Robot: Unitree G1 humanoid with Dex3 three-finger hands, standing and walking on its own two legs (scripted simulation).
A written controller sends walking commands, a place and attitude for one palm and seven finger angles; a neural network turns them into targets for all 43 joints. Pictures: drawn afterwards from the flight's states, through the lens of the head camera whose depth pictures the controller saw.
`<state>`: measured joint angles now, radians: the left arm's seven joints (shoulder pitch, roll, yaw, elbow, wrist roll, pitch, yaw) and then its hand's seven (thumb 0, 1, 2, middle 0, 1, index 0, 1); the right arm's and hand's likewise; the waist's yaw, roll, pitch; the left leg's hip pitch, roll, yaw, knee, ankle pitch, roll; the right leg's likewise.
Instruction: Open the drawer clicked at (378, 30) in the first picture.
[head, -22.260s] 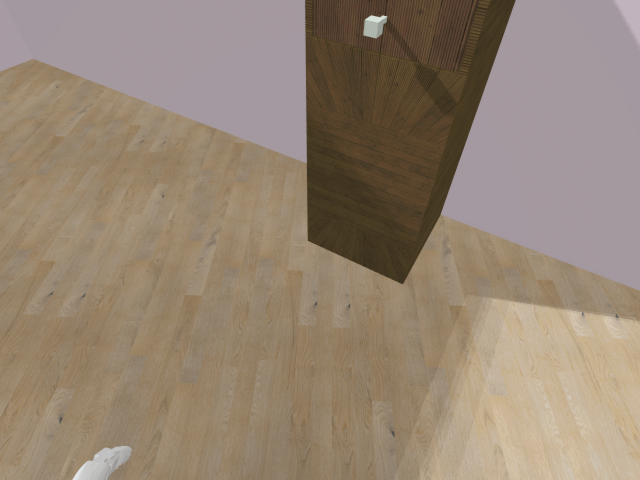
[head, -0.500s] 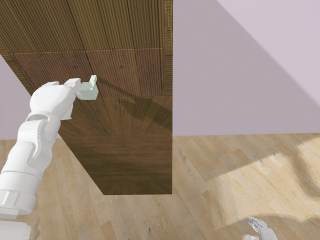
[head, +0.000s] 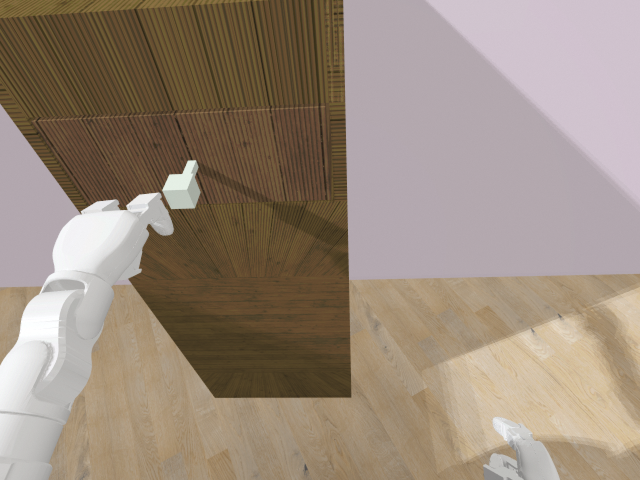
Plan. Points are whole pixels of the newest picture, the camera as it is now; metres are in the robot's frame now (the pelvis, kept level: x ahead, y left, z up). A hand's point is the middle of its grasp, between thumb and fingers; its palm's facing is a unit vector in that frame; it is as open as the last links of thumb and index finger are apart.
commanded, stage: pull the drawer open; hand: left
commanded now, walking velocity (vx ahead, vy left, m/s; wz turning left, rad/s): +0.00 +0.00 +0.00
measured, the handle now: (185, 182) +0.44 +0.23 +0.15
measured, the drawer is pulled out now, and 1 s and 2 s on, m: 0.00 0.00 0.00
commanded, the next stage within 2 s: none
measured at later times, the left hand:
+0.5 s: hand (113, 308) +0.26 +0.26 +0.13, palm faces +0.05 -0.07 -1.00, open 4.8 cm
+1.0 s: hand (79, 351) +0.20 +0.26 +0.14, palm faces +0.13 -0.08 -0.99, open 4.8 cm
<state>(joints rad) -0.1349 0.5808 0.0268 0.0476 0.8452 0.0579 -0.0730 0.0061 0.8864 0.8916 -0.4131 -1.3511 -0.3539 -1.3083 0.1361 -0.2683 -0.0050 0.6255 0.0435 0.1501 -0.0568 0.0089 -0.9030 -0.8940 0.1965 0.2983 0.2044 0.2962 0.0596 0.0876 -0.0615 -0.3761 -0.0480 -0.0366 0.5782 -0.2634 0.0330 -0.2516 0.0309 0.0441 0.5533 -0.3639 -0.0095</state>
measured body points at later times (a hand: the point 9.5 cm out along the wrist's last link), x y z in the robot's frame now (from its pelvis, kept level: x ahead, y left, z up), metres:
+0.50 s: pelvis -0.02 -0.01 +0.00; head -0.02 -0.04 +0.45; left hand +0.25 +0.26 +0.18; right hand +0.20 -0.22 -0.09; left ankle +0.02 +0.10 -0.73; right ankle -0.05 -0.12 -0.73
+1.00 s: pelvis -0.02 +0.00 +0.00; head -0.04 -0.03 +0.45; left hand +0.19 +0.26 +0.19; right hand +0.21 -0.21 -0.08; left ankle +0.02 +0.10 -0.73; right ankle -0.05 -0.12 -0.73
